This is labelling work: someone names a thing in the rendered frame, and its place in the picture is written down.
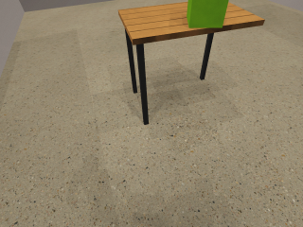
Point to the carton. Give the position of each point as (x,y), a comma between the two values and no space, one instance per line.
(206,13)

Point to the table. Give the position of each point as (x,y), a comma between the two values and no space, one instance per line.
(167,22)

